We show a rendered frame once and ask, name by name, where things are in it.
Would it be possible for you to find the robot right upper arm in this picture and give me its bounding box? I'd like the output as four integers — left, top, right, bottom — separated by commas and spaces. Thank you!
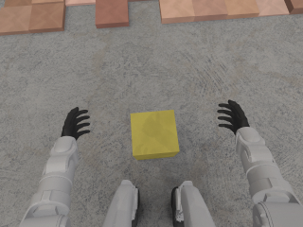
252, 201, 303, 227

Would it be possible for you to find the robot left upper arm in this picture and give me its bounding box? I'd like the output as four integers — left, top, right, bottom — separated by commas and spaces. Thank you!
20, 214, 71, 227

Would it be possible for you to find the right robot foot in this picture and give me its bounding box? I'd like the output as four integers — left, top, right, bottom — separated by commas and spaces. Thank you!
170, 186, 185, 227

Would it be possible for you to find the robot left forearm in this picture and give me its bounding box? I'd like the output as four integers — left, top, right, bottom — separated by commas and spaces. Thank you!
18, 136, 80, 227

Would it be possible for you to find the robot right forearm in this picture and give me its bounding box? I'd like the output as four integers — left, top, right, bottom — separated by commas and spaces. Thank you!
235, 127, 303, 207

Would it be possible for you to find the carton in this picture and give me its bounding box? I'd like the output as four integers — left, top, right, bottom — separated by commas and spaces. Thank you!
130, 110, 180, 161

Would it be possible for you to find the robot right hand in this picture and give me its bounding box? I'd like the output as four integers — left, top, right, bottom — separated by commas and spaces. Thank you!
217, 99, 250, 135

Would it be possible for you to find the robot left hand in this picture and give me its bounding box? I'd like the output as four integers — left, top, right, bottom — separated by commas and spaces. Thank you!
61, 107, 90, 141

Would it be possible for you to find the left robot shin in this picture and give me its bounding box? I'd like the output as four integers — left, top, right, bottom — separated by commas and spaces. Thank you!
120, 180, 136, 220

